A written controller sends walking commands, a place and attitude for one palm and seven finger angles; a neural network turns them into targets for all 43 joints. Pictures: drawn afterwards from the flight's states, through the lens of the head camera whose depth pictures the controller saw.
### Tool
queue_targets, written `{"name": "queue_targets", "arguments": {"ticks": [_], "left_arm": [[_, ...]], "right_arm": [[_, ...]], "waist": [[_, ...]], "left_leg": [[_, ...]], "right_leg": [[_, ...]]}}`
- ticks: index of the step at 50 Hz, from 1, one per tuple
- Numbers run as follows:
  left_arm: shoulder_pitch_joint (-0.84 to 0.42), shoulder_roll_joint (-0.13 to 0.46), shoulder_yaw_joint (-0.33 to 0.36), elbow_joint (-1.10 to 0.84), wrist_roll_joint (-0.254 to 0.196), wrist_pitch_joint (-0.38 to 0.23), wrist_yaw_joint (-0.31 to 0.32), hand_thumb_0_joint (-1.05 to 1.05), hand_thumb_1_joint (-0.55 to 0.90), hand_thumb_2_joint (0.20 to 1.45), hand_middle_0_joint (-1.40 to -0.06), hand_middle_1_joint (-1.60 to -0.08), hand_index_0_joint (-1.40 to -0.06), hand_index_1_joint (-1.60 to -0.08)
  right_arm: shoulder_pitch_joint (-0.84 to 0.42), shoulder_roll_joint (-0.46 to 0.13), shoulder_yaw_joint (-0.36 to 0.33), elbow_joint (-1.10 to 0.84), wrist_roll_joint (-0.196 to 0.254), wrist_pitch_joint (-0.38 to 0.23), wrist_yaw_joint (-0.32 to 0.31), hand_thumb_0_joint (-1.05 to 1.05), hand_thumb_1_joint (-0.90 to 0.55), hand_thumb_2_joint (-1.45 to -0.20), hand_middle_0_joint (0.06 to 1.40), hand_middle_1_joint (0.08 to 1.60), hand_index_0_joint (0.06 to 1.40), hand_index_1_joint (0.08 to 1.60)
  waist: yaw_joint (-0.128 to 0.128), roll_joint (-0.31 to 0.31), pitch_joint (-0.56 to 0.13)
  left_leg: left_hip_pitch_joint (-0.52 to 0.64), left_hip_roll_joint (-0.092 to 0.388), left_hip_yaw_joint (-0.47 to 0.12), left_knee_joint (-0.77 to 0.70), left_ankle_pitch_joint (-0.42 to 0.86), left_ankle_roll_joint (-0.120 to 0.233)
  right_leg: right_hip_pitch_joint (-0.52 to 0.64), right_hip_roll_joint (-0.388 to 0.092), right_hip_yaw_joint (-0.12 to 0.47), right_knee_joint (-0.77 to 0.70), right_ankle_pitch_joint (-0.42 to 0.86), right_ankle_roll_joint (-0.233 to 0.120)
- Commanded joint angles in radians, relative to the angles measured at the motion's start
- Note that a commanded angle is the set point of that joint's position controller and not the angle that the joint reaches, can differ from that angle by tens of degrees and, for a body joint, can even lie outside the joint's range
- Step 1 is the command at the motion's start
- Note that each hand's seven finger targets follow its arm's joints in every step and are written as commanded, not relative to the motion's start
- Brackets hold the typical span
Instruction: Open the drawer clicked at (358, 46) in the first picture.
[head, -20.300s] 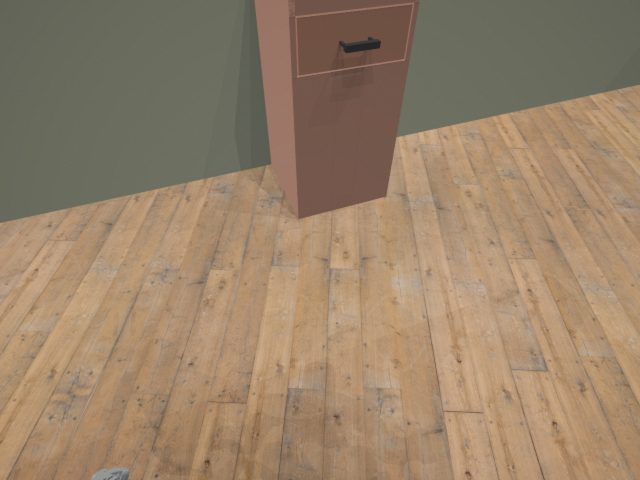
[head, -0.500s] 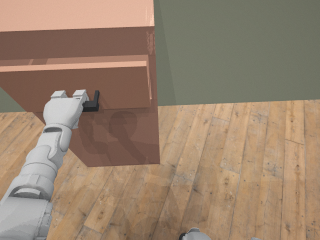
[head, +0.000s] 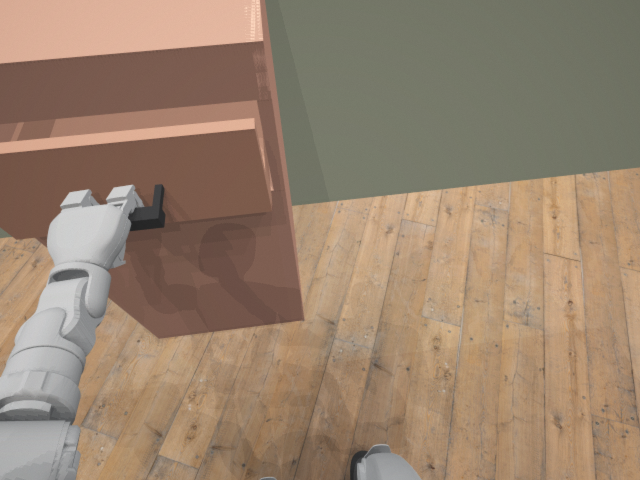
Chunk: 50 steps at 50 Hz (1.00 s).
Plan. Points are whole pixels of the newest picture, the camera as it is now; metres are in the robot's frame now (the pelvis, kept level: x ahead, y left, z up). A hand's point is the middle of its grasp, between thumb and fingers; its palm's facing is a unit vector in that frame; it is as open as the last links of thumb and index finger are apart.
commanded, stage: pull the drawer open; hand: left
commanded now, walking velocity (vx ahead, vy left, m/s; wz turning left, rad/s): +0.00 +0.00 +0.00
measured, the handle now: (118, 208) +0.47 +0.28 +0.02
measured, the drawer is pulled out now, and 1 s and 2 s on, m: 0.05 0.17 0.30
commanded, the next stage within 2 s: open the thumb to release the handle in 1.80 s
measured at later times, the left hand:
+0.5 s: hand (106, 305) +0.33 +0.27 +0.00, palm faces -0.01 -0.03 -1.00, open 5.8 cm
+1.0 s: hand (100, 340) +0.29 +0.26 +0.00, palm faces -0.02 -0.06 -1.00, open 5.8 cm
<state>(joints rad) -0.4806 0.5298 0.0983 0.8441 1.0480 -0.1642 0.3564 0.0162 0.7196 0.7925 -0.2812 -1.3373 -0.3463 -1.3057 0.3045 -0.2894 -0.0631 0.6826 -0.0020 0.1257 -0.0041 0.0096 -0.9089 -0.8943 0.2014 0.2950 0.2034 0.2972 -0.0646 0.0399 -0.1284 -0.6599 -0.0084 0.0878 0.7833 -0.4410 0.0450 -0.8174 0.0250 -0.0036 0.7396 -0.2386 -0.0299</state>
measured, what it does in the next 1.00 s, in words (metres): stands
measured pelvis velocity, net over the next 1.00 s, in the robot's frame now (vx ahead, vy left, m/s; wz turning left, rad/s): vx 0.02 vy -0.01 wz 0.00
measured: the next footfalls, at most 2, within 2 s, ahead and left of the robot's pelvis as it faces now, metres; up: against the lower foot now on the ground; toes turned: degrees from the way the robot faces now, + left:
none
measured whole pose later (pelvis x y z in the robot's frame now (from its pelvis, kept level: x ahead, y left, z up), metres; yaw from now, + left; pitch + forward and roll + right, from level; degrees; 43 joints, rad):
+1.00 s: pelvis +0.02 -0.01 +0.01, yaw +0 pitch +13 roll +0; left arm 0.17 0.41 0.08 0.21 1.02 -0.06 0.39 0.03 0.73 0.77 -0.27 -1.34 -0.38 -1.31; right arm 0.22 -0.28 -0.07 0.63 -0.02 0.10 -0.01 0.01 -0.91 -0.89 0.20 0.30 0.20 0.30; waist -0.01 0.05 -0.10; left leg -0.47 0.00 0.08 0.70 -0.45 0.03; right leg -0.65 0.03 0.00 0.70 -0.27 -0.04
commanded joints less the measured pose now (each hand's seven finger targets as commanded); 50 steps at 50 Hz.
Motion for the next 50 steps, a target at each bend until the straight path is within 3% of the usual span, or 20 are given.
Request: {"name": "queue_targets", "arguments": {"ticks": [1,5,10,13,14,15,16,17,19,21,23,32,35,37,40,41,43,45,49,50], "left_arm": [[0.055,0.209,0.096,-0.291,-0.032,-0.006,0.054,0.0,0.9,0.9,-0.4,-1.35,-0.4,-1.35],[0.192,0.137,0.074,-0.449,-0.041,0.047,0.079,0.0,0.9,0.9,-0.4,-1.35,-0.4,-1.35],[0.359,0.071,0.034,-0.662,-0.037,0.132,0.094,0.0,0.9,0.9,-0.4,-1.35,-0.4,-1.35],[0.421,0.037,0.007,-0.728,-0.033,0.177,0.092,0.0,0.9,0.9,-0.4,-1.35,-0.4,-1.35],[0.235,0.039,-0.03,-0.695,-0.014,0.19,0.094,0.0,0.9,0.9,-0.4,-1.35,-0.4,-1.35],[0.06,0.055,-0.041,-0.671,-0.003,0.189,0.095,0.0,0.9,0.9,-0.4,-1.35,-0.4,-1.35],[0.088,0.096,0.001,-0.639,0.014,0.193,0.097,0.0,0.9,0.9,-0.4,-1.35,-0.4,-1.35],[0.132,0.085,-0.007,-0.589,0.024,0.203,0.091,0.0,0.9,0.9,-0.4,-1.35,-0.4,-1.35],[0.115,0.059,-0.041,-0.59,0.025,0.207,0.073,0.0,0.9,0.9,-0.4,-1.35,-0.4,-1.35],[0.094,0.083,-0.028,-0.583,0.027,0.206,0.057,0.0,0.9,0.9,-0.4,-1.35,-0.4,-1.35],[0.086,0.071,-0.034,-0.558,0.019,0.194,0.04,0.0,0.9,0.9,-0.4,-1.35,-0.4,-1.35],[0.03,0.09,-0.009,-0.516,0.023,0.102,0.026,0.0,0.9,0.9,-0.4,-1.35,-0.4,-1.35],[0.193,0.107,0.041,-0.521,0.005,0.082,0.028,0.0,0.9,0.9,-0.4,-1.35,-0.4,-1.35],[0.299,0.091,0.045,-0.574,-0.013,0.072,0.03,0.0,0.9,0.9,-0.4,-1.35,-0.4,-1.35],[0.453,0.102,0.091,-0.629,-0.037,0.066,0.043,0.0,0.9,0.9,-0.4,-1.35,-0.4,-1.35],[0.511,0.083,0.079,-0.675,-0.041,0.066,0.047,0.0,0.9,0.9,-0.4,-1.35,-0.4,-1.35],[0.567,0.062,0.074,-0.734,-0.046,0.072,0.063,0.0,0.9,0.9,-0.4,-1.35,-0.4,-1.35],[0.652,0.086,0.111,-0.765,-0.051,0.081,0.078,0.0,0.9,0.9,-0.4,-1.35,-0.4,-1.35],[0.752,0.056,0.101,-0.862,-0.048,0.104,0.109,0.0,0.9,0.9,-0.4,-1.35,-0.4,-1.35],[0.782,0.057,0.111,-0.866,-0.051,0.11,0.116,0.0,0.9,0.9,-0.4,-1.35,-0.4,-1.35]], "right_arm": [[-0.022,-0.125,-0.053,-0.13,0.004,-0.028,-0.003,0.0,-0.9,-0.9,0.2,0.3,0.2,0.3],[-0.066,-0.122,-0.055,-0.151,0.006,-0.035,0.003,0.0,-0.9,-0.9,0.2,0.3,0.2,0.3],[-0.115,-0.112,-0.046,-0.174,-0.001,-0.047,0.01,0.0,-0.9,-0.9,0.2,0.3,0.2,0.3],[-0.139,-0.103,-0.037,-0.183,-0.005,-0.056,0.01,0.0,-0.9,-0.9,0.2,0.3,0.2,0.3],[-0.141,-0.112,-0.03,-0.16,-0.005,-0.052,-0.002,0.0,-0.9,-0.9,0.2,0.3,0.2,0.3],[-0.13,-0.113,-0.027,-0.139,-0.007,-0.051,-0.019,0.0,-0.9,-0.9,0.2,0.3,0.2,0.3],[-0.124,-0.111,-0.026,-0.138,-0.015,-0.051,-0.024,0.0,-0.9,-0.9,0.2,0.3,0.2,0.3],[-0.125,-0.1,-0.022,-0.135,-0.016,-0.049,-0.027,0.0,-0.9,-0.9,0.2,0.3,0.2,0.3],[-0.133,-0.09,-0.018,-0.139,-0.012,-0.044,-0.032,0.0,-0.9,-0.9,0.2,0.3,0.2,0.3],[-0.137,-0.088,-0.012,-0.135,-0.015,-0.037,-0.036,0.0,-0.9,-0.9,0.2,0.3,0.2,0.3],[-0.143,-0.082,-0.01,-0.135,-0.015,-0.035,-0.039,0.0,-0.9,-0.9,0.2,0.3,0.2,0.3],[-0.137,-0.076,-0.014,-0.144,-0.025,-0.039,-0.041,0.0,-0.9,-0.9,0.2,0.3,0.2,0.3],[-0.148,-0.077,-0.018,-0.16,-0.025,-0.041,-0.033,0.0,-0.9,-0.9,0.2,0.3,0.2,0.3],[-0.164,-0.072,-0.019,-0.181,-0.02,-0.047,-0.027,0.0,-0.9,-0.9,0.2,0.3,0.2,0.3],[-0.187,-0.077,-0.022,-0.196,-0.017,-0.055,-0.019,0.0,-0.9,-0.9,0.2,0.3,0.2,0.3],[-0.193,-0.074,-0.022,-0.207,-0.016,-0.06,-0.016,0.0,-0.9,-0.9,0.2,0.3,0.2,0.3],[-0.199,-0.077,-0.029,-0.21,-0.014,-0.07,-0.012,0.0,-0.9,-0.9,0.2,0.3,0.2,0.3],[-0.22,-0.084,-0.027,-0.21,-0.013,-0.073,-0.009,0.0,-0.9,-0.9,0.2,0.3,0.2,0.3],[-0.227,-0.083,-0.033,-0.211,-0.015,-0.09,-0.005,0.0,-0.9,-0.9,0.2,0.3,0.2,0.3],[-0.234,-0.086,-0.033,-0.208,-0.017,-0.091,-0.005,0.0,-0.9,-0.9,0.2,0.3,0.2,0.3]], "waist": [[0.117,-0.031,-0.405],[0.109,-0.036,-0.373],[0.113,0.035,-0.36],[0.107,0.015,-0.314],[0.058,-0.004,-0.251],[0.026,-0.007,-0.214],[0.062,-0.001,-0.248],[0.075,0.001,-0.265],[0.082,0.023,-0.272],[0.093,0.038,-0.293],[0.089,-0.008,-0.269],[0.095,-0.02,-0.282],[0.134,-0.042,-0.313],[0.147,-0.025,-0.319],[0.16,-0.062,-0.297],[0.166,-0.027,-0.306],[0.154,-0.04,-0.279],[0.161,-0.033,-0.256],[0.154,0.002,-0.25],[0.154,-0.019,-0.24]], "left_leg": [[-0.003,-0.014,-0.052,-0.128,0.39,-0.009],[0.091,0.004,-0.072,-0.129,0.51,-0.021],[0.236,0.029,-0.105,-0.122,0.718,-0.057],[0.273,0.037,-0.111,-0.126,0.732,-0.067],[0.267,0.034,-0.114,-0.126,0.671,-0.068],[0.256,0.031,-0.113,-0.124,0.61,-0.064],[0.255,0.021,-0.102,-0.128,0.594,-0.059],[0.259,0.011,-0.095,-0.128,0.594,-0.062],[0.274,0.006,-0.097,-0.134,0.621,-0.072],[0.292,0.003,-0.095,-0.131,0.67,-0.075],[0.269,-0.002,-0.09,-0.134,0.647,-0.069],[0.199,-0.022,-0.078,-0.13,0.517,-0.044],[0.152,-0.028,-0.071,-0.143,0.485,-0.037],[0.14,-0.027,-0.068,-0.148,0.483,-0.034],[0.109,-0.022,-0.068,-0.163,0.451,-0.031],[0.116,-0.022,-0.064,-0.164,0.448,-0.031],[0.126,-0.015,-0.064,-0.164,0.439,-0.032],[0.112,-0.014,-0.066,-0.168,0.418,-0.034],[0.147,-0.007,-0.064,-0.159,0.428,-0.038],[0.141,-0.006,-0.066,-0.157,0.425,-0.04]], "right_leg": [[0.551,-0.011,0.037,-0.031,0.307,-0.015],[0.51,-0.004,0.014,-0.039,0.327,-0.013],[0.468,-0.006,-0.014,-0.035,0.359,-0.013],[0.455,-0.006,-0.024,-0.043,0.351,-0.009],[0.407,-0.003,-0.03,-0.052,0.322,-0.008],[0.369,-0.004,-0.032,-0.058,0.285,-0.008],[0.404,-0.004,-0.026,-0.057,0.281,-0.012],[0.428,-0.003,-0.026,-0.055,0.291,-0.016],[0.442,-0.004,-0.031,-0.056,0.31,-0.019],[0.464,-0.006,-0.027,-0.054,0.347,-0.02],[0.482,-0.006,-0.026,-0.062,0.365,-0.019],[0.506,-0.012,-0.006,-0.06,0.347,-0.019],[0.583,-0.018,0.016,-0.057,0.379,-0.02],[0.608,-0.021,0.025,-0.056,0.404,-0.019],[0.63,-0.022,0.033,-0.061,0.388,-0.017],[0.632,-0.024,0.035,-0.06,0.388,-0.017],[0.599,-0.02,0.031,-0.066,0.356,-0.017],[0.59,-0.017,0.034,-0.067,0.319,-0.02],[0.551,-0.017,0.033,-0.062,0.303,-0.022],[0.549,-0.016,0.031,-0.062,0.305,-0.022]]}}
